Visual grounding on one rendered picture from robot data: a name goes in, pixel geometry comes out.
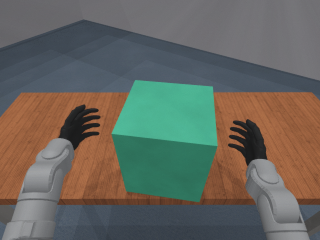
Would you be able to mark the table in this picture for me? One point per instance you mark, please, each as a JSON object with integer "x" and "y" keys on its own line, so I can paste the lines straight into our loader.
{"x": 289, "y": 123}

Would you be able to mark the right robot hand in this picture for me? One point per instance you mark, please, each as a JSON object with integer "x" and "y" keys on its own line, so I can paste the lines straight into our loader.
{"x": 254, "y": 147}

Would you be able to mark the robot left forearm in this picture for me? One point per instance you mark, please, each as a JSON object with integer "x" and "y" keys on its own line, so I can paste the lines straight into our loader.
{"x": 34, "y": 214}

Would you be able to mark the carton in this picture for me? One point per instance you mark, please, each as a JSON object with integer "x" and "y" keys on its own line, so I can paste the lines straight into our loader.
{"x": 165, "y": 139}

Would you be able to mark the left robot hand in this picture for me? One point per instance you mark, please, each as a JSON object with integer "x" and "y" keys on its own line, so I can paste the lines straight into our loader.
{"x": 73, "y": 127}

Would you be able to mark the robot right forearm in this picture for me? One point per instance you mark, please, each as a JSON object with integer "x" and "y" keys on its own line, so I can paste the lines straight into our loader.
{"x": 278, "y": 208}

